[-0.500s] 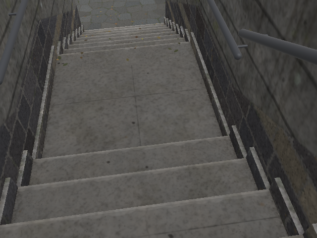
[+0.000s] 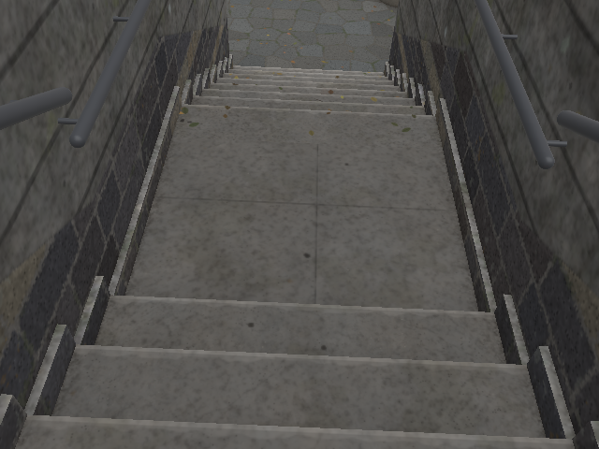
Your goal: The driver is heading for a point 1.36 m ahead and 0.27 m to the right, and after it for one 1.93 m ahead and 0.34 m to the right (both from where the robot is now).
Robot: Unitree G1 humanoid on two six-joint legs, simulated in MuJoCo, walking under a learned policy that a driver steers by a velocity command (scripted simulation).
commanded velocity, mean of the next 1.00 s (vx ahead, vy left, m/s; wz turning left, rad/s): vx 0.48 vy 0.00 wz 0.10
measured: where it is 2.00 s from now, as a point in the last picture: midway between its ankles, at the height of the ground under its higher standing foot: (292, 335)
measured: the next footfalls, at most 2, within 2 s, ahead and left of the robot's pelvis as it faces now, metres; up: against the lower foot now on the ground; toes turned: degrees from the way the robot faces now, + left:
right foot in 0.18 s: +0.22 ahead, -0.12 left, -0.15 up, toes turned +1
left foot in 0.72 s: +0.58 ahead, +0.14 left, -0.31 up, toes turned +9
